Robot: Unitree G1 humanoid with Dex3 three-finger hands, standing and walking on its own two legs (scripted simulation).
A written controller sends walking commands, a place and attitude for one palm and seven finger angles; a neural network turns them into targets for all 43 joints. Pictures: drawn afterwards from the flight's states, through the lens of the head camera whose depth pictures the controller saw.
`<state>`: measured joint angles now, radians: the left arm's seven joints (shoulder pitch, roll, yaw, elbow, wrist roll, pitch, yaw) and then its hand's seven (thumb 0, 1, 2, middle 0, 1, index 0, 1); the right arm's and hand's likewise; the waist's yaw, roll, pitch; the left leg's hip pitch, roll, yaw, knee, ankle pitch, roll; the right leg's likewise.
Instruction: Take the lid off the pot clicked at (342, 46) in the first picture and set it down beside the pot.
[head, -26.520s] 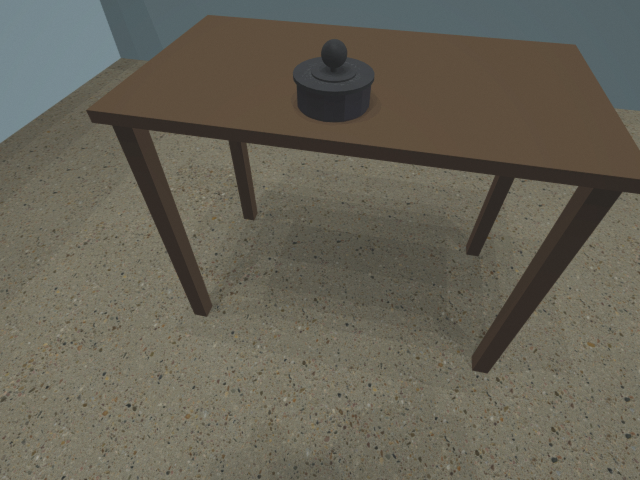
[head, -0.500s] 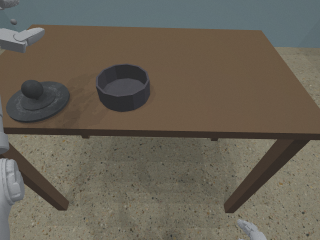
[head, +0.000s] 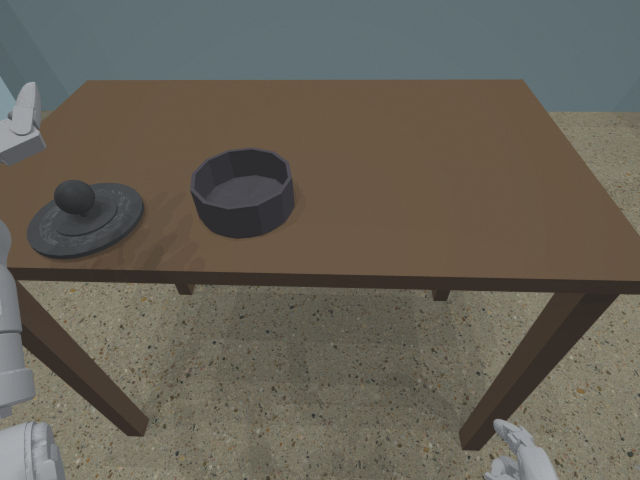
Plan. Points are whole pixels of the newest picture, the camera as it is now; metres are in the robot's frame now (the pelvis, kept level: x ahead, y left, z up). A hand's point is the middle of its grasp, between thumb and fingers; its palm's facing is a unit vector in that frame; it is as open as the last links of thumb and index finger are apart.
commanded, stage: draw the hand back to the body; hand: left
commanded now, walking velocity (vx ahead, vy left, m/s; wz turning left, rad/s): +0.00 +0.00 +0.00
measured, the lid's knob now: (75, 197) +0.45 +0.42 +0.11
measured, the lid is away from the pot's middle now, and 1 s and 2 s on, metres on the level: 0.25 0.25 0.25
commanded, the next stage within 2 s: step back with the hand held close in 1.06 s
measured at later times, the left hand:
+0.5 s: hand out of the picture +0.23 +0.29 +0.30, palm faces +0.52 -0.83 -0.18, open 7.5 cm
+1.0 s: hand out of the picture +0.14 +0.27 +0.29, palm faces +0.49 -0.83 -0.26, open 7.5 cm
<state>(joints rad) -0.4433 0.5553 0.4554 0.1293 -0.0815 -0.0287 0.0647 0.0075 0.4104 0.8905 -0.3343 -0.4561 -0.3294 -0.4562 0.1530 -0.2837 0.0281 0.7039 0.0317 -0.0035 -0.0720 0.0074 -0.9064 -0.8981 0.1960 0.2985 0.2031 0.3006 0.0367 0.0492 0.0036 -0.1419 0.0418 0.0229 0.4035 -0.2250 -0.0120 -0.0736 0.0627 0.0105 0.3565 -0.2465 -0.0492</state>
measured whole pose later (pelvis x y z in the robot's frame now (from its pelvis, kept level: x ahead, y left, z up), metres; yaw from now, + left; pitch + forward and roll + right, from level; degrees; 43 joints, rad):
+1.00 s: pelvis -0.04 +0.03 +0.00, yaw +1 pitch -9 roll -1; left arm 0.21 0.39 0.43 -0.62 -0.13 -0.11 0.04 0.01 0.88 0.90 -0.21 -0.30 -0.21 -0.30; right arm 0.12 -0.20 0.05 0.71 -0.03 -0.10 -0.06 0.01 -0.90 -0.90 0.20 0.30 0.21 0.30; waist 0.09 0.04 0.04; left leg -0.06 0.00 0.03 0.39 -0.18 0.03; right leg 0.03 0.02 0.01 0.31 -0.19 0.00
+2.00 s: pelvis -0.13 +0.06 -0.03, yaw +0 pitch -3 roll -3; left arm 0.23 0.44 0.53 -0.70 -0.07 -0.22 0.18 0.01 0.88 0.90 -0.21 -0.30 -0.21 -0.30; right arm 0.20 -0.21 0.00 0.62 0.01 -0.06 -0.07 0.01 -0.91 -0.90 0.20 0.30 0.20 0.30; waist -0.03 0.05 0.02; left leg -0.44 0.02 0.05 0.63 -0.14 0.07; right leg -0.44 0.06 0.04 0.89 -0.43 0.00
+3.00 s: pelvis -0.39 +0.05 +0.00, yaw -2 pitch +0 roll -2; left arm 0.31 0.39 0.43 -0.61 -0.08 -0.12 0.14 0.02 0.90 0.90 -0.20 -0.30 -0.19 -0.30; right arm 0.30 -0.16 0.04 0.63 0.03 -0.06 -0.02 0.01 -0.90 -0.90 0.20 0.30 0.20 0.30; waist -0.07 0.00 -0.11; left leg -0.25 0.09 0.01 0.49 -0.30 0.03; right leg -0.48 0.03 -0.07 1.06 -0.41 -0.02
